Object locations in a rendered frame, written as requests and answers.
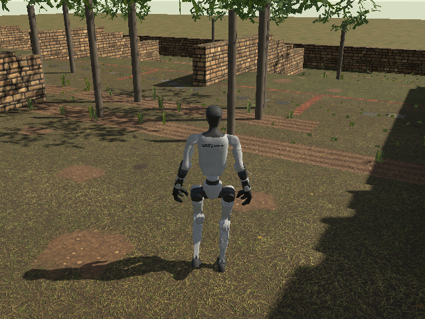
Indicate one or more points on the humanoid robot torso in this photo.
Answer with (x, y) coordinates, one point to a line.
(212, 161)

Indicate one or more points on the left robot upper arm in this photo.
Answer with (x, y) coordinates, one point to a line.
(188, 152)

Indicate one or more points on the robot right forearm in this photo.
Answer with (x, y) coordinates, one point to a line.
(243, 175)

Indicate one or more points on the right robot thigh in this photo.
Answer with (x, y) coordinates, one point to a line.
(227, 201)

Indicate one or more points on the robot left forearm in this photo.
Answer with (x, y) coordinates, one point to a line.
(180, 177)

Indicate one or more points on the robot right hand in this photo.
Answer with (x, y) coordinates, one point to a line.
(247, 194)

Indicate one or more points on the right robot upper arm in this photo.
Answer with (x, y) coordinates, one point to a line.
(237, 152)

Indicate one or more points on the robot left hand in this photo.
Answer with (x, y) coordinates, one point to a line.
(177, 192)

